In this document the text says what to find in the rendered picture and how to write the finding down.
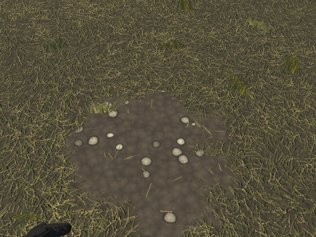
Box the left robot hand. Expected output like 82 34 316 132
23 222 72 237

